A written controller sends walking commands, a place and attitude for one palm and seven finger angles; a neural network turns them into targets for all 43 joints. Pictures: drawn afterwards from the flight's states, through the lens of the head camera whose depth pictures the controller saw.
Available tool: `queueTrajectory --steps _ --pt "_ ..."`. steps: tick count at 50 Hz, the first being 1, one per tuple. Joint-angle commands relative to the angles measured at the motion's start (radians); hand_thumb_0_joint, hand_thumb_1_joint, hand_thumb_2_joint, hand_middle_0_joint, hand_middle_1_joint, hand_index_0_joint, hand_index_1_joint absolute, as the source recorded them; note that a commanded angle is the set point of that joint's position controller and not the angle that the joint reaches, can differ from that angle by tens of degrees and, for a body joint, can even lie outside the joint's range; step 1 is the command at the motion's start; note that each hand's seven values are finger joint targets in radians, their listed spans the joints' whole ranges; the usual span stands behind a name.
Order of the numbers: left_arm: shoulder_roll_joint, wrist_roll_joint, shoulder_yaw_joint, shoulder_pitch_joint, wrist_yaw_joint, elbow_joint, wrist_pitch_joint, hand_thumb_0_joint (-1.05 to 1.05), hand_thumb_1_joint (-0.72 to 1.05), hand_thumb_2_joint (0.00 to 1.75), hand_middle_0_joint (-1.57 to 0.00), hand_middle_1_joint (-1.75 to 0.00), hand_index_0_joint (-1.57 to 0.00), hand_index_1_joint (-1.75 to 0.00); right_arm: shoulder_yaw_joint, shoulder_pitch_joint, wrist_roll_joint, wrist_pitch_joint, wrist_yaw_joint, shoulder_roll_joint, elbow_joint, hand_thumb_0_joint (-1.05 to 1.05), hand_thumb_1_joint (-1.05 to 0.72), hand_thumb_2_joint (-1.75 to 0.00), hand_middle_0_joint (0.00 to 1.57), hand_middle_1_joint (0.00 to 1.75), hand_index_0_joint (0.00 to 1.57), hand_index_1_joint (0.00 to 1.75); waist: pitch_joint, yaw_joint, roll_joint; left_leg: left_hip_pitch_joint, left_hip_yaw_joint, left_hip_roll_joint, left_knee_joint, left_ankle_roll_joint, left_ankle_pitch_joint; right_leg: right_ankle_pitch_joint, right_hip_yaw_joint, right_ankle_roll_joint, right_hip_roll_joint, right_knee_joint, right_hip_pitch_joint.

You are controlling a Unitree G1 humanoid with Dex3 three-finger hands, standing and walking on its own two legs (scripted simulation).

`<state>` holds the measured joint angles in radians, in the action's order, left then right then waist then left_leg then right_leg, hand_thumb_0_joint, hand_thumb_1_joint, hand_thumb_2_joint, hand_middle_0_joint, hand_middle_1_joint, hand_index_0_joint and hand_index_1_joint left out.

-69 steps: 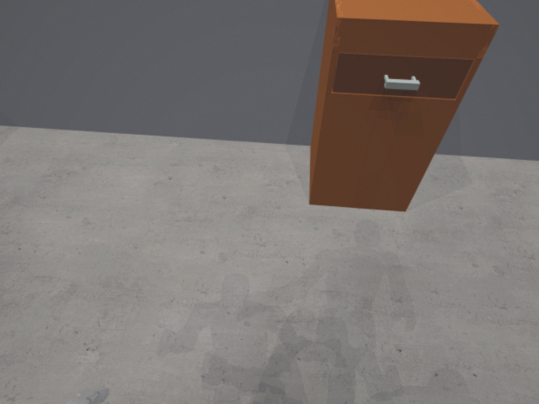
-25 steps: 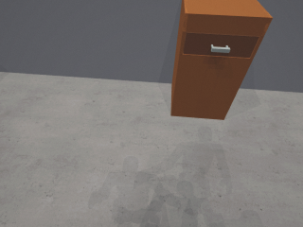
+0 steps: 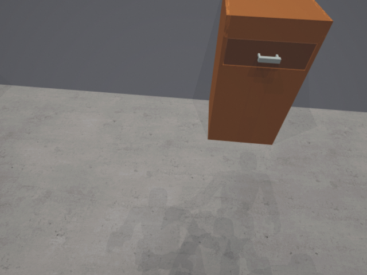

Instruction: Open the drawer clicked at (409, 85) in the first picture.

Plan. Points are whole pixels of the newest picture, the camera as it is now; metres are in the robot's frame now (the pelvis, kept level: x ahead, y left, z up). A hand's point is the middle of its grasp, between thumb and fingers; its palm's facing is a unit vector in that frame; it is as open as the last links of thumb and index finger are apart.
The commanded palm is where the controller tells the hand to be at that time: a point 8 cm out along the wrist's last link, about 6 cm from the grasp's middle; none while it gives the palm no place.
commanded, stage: look at it before walking up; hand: left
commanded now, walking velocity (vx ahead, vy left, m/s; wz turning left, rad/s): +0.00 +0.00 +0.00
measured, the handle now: (268, 57) +1.12 -0.36 -0.08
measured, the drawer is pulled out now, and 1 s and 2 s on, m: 0.00 0.00 0.00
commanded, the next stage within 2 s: walk to a spot facing it in 0.06 s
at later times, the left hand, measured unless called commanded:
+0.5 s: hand out of the picture +0.06 +0.20 -0.18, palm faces -0.12 -0.95 -0.28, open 7.3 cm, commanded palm none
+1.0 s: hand out of the picture +0.10 +0.20 -0.18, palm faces -0.32 -0.92 -0.25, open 7.3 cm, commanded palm none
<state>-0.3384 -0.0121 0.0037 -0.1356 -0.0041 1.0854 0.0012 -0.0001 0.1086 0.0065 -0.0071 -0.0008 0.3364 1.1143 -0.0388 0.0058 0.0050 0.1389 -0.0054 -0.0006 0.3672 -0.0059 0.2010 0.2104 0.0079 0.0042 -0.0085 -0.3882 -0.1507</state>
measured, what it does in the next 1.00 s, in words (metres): steps on the spot, turning right: left foot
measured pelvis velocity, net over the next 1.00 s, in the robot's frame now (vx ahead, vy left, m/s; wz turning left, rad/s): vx -0.03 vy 0.02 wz -0.42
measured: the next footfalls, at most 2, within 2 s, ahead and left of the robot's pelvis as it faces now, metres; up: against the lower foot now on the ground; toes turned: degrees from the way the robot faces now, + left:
left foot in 1.00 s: +0.04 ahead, +0.12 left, +0.00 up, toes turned -25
right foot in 1.42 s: -0.10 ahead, -0.10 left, +0.00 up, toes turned -48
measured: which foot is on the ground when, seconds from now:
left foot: down 0.00-0.54, up 0.56-0.98, down 1.00-1.00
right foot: down 0.00-1.00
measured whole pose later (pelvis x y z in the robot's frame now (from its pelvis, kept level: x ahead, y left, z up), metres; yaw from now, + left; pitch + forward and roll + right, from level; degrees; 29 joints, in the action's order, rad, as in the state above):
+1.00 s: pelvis -0.03 +0.02 -0.01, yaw -24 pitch +3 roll +0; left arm -0.25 -0.02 -0.08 -0.24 0.00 0.90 0.07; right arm -0.05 0.12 0.00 0.01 0.03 0.23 0.89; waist -0.03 0.04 0.03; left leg 0.26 -0.02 0.00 0.52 -0.02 0.33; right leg 0.16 0.21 0.00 0.13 -0.52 -0.40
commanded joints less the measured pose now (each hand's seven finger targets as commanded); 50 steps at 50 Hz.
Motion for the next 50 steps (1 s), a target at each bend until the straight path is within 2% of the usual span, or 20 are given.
queueTrajectory --steps 1,9,13,17,20,22,23,25,26,27,28,29,31,33,42,45,47,48,49,50 --pt "-0.205 0.001 -0.036 0.032 0.015 -0.061 -0.03 0.0 0.9 0.9 -0.2 -0.3 -0.2 -0.3 -0.036 -0.042 0.0 -0.027 0.012 0.207 -0.064 0.0 -0.9 -0.9 0.2 0.3 0.2 0.3 0.075 -0.003 0.005 -0.018 -0.093 0.118 -0.051 0.033 -0.127 -0.121 0.1 -0.034 -0.113 0.072 0.006" --pt "-0.211 0.001 -0.037 0.038 0.015 -0.061 -0.029 0.0 0.9 0.9 -0.2 -0.3 -0.2 -0.3 -0.037 -0.046 0.0 -0.027 0.014 0.211 -0.062 0.0 -0.9 -0.9 0.2 0.3 0.2 0.3 0.074 -0.005 0.001 -0.035 -0.08 0.125 -0.051 0.03 -0.148 -0.162 0.101 -0.034 -0.112 0.065 0.004" --pt "-0.099 0.0 -0.029 -0.031 0.019 -0.076 0.012 0.0 0.9 0.9 -0.2 -0.3 -0.2 -0.3 -0.027 0.027 0.004 -0.003 0.024 0.089 -0.075 0.0 -0.9 -0.9 0.2 0.3 0.2 0.3 0.07 -0.011 0.001 -0.037 -0.016 0.134 0.028 0.01 -0.154 -0.242 0.128 -0.025 -0.098 -0.013 -0.066" --pt "-0.096 -0.006 -0.047 -0.058 0.011 -0.134 0.033 0.0 0.9 0.9 -0.2 -0.3 -0.2 -0.3 -0.056 0.039 0.005 0.013 0.031 0.114 -0.134 0.0 -0.9 -0.9 0.2 0.3 0.2 0.3 0.062 -0.01 -0.028 -0.016 -0.018 0.18 0.06 0.034 -0.111 -0.222 0.126 -0.022 -0.054 -0.128 -0.16" --pt "-0.071 -0.007 -0.058 -0.077 0.003 -0.173 0.041 0.0 0.9 0.9 -0.2 -0.3 -0.2 -0.3 -0.076 0.023 0.008 0.015 0.033 0.126 -0.178 0.0 -0.9 -0.9 0.2 0.3 0.2 0.3 0.056 -0.004 -0.117 0.023 -0.054 0.259 0.036 0.08 -0.092 -0.105 0.081 -0.009 -0.001 -0.294 -0.216" --pt "-0.04 -0.008 -0.067 -0.102 -0.003 -0.19 0.048 0.0 0.9 0.9 -0.2 -0.3 -0.2 -0.3 -0.086 0.004 0.008 0.01 0.03 0.128 -0.201 0.0 -0.9 -0.9 0.2 0.3 0.2 0.3 0.056 0.012 -0.194 0.074 -0.084 0.356 0.008 0.15 -0.175 0.212 0.005 0.01 0.009 -0.467 -0.215" --pt "-0.032 -0.007 -0.072 -0.119 -0.005 -0.199 0.048 0.0 0.9 0.9 -0.2 -0.3 -0.2 -0.3 -0.087 -0.013 0.011 0.009 0.031 0.123 -0.216 0.0 -0.9 -0.9 0.2 0.3 0.2 0.3 0.047 0.023 -0.187 0.111 -0.068 0.371 0.032 0.16 -0.216 0.262 0.007 0.008 -0.016 -0.472 -0.186" --pt "-0.027 -0.011 -0.083 -0.217 -0.009 -0.187 0.036 0.0 0.9 0.9 -0.2 -0.3 -0.2 -0.3 -0.091 -0.046 0.014 0.014 0.029 0.111 -0.234 0.0 -0.9 -0.9 0.2 0.3 0.2 0.3 0.064 0.075 -0.106 0.171 0.045 0.298 0.237 0.086 -0.198 0.095 -0.002 0.001 -0.028 -0.254 -0.059" --pt "-0.101 -0.023 -0.097 -0.25 -0.002 -0.184 0.02 0.0 0.9 0.9 -0.2 -0.3 -0.2 -0.3 -0.087 -0.028 0.006 0.025 0.025 0.064 -0.248 0.0 -0.9 -0.9 0.2 0.3 0.2 0.3 0.066 0.081 0.163 0.273 0.144 0.157 0.51 -0.006 0.031 -0.138 0.223 -0.04 -0.149 -0.032 -0.024" --pt "-0.175 -0.019 -0.106 -0.244 0.011 -0.198 0.01 0.0 0.9 0.9 -0.2 -0.3 -0.2 -0.3 -0.073 -0.019 0.002 0.027 0.021 -0.005 -0.283 0.0 -0.9 -0.9 0.2 0.3 0.2 0.3 0.04 0.06 0.353 0.456 0.1 0.028 0.718 -0.051 0.39 -0.36 0.552 -0.148 -0.354 0.088 -0.032" --pt "-0.152 -0.01 -0.108 -0.248 0.022 -0.207 0.015 0.0 0.9 0.9 -0.2 -0.3 -0.2 -0.3 -0.076 -0.045 0.002 0.036 0.027 0.023 -0.279 0.0 -0.9 -0.9 0.2 0.3 0.2 0.3 0.058 0.079 0.265 0.416 -0.033 0.047 0.783 -0.036 0.364 -0.214 0.57 -0.173 -0.327 0.132 -0.087" --pt "-0.13 -0.011 -0.105 -0.182 0.022 -0.22 0.017 0.0 0.9 0.9 -0.2 -0.3 -0.2 -0.3 -0.082 -0.047 0.001 0.034 0.026 0.021 -0.269 0.0 -0.9 -0.9 0.2 0.3 0.2 0.3 0.019 0.043 0.196 0.447 -0.051 0.058 0.821 -0.034 0.294 -0.109 0.545 -0.184 -0.29 0.121 -0.105" --pt "-0.088 -0.005 -0.098 -0.111 0.022 -0.244 0.011 0.0 0.9 0.9 -0.2 -0.3 -0.2 -0.3 -0.081 0.005 0.008 0.029 0.02 0.02 -0.242 0.0 -0.9 -0.9 0.2 0.3 0.2 0.3 0.058 0.005 0.104 0.419 -0.039 0.079 0.795 -0.048 0.177 -0.146 0.418 -0.173 -0.221 0.081 -0.073" --pt "-0.072 -0.005 -0.099 -0.132 0.021 -0.24 0.007 0.0 0.9 0.9 -0.2 -0.3 -0.2 -0.3 -0.079 0.021 0.009 0.029 0.022 -0.001 -0.231 0.0 -0.9 -0.9 0.2 0.3 0.2 0.3 0.11 0.011 0.107 0.397 -0.021 0.067 0.75 -0.059 0.158 -0.229 0.365 -0.163 -0.187 0.05 -0.021" --pt "-0.087 -0.015 -0.117 -0.176 0.018 -0.226 0.022 0.0 0.9 0.9 -0.2 -0.3 -0.2 -0.3 -0.075 -0.015 0.0 0.024 0.032 -0.023 -0.266 0.0 -0.9 -0.9 0.2 0.3 0.2 0.3 0.122 0.044 0.133 0.327 -0.01 0.025 0.498 -0.055 0.22 -0.219 0.462 -0.188 -0.16 0.05 0.007" --pt "-0.098 -0.017 -0.122 -0.134 0.018 -0.242 0.03 0.0 0.9 0.9 -0.2 -0.3 -0.2 -0.3 -0.073 0.024 -0.008 0.014 0.037 -0.023 -0.271 0.0 -0.9 -0.9 0.2 0.3 0.2 0.3 0.134 0.029 0.157 0.228 -0.014 0.006 0.331 -0.035 0.234 -0.249 0.501 -0.178 -0.147 0.038 -0.04" --pt "-0.099 -0.014 -0.122 -0.086 0.018 -0.254 0.035 0.0 0.9 0.9 -0.2 -0.3 -0.2 -0.3 -0.072 0.113 -0.012 0.005 0.042 -0.021 -0.254 0.0 -0.9 -0.9 0.2 0.3 0.2 0.3 0.158 -0.014 0.148 0.087 -0.001 -0.006 0.14 -0.025 0.145 -0.244 0.49 -0.134 -0.117 -0.005 -0.101" --pt "-0.082 -0.008 -0.118 -0.068 0.014 -0.262 0.038 0.0 0.9 0.9 -0.2 -0.3 -0.2 -0.3 -0.076 0.154 -0.012 -0.003 0.048 -0.003 -0.243 0.0 -0.9 -0.9 0.2 0.3 0.2 0.3 0.159 -0.035 0.119 -0.06 -0.009 0.02 0.035 -0.01 0.077 -0.159 0.444 -0.087 -0.066 -0.044 -0.22" --pt "-0.035 -0.001 -0.109 -0.058 0.006 -0.284 0.042 0.0 0.9 0.9 -0.2 -0.3 -0.2 -0.3 -0.087 0.182 -0.004 -0.011 0.051 0.063 -0.248 0.0 -0.9 -0.9 0.2 0.3 0.2 0.3 0.146 -0.055 -0.053 -0.173 -0.191 0.186 -0.089 0.048 0.152 0.038 0.332 -0.032 0.044 -0.181 -0.403" --pt "0.004 -0.003 -0.106 -0.06 -0.007 -0.304 0.04 0.0 0.9 0.9 -0.2 -0.3 -0.2 -0.3 -0.1 0.137 0.007 -0.006 0.047 0.143 -0.275 0.0 -0.9 -0.9 0.2 0.3 0.2 0.3 0.083 -0.034 -0.302 -0.128 -0.397 0.428 -0.166 0.127 0.105 0.322 0.128 0.023 0.134 -0.449 -0.534"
